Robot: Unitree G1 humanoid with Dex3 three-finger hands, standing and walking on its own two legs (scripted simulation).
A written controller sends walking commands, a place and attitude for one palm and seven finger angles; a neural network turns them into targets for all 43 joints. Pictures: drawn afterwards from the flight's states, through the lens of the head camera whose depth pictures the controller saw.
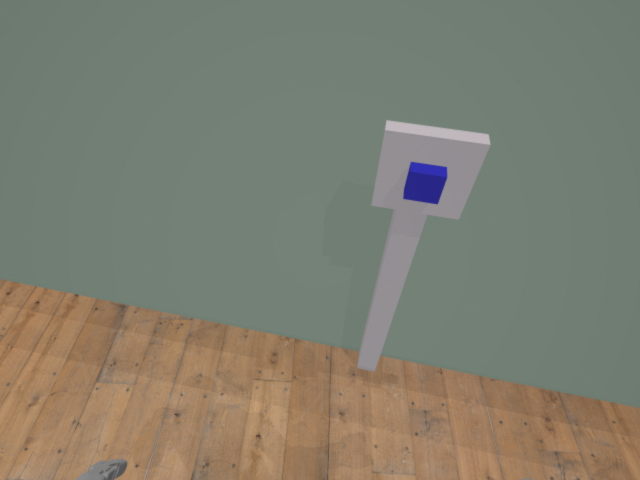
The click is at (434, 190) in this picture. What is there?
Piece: button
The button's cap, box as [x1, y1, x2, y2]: [403, 162, 446, 203]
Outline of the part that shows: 411,162 404,187 403,198 437,203 446,179 446,167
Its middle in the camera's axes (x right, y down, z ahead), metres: +0.17 -0.09 +0.64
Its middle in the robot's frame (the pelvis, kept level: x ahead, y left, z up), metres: +0.56 -0.14 +0.07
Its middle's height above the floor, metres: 0.84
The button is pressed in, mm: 0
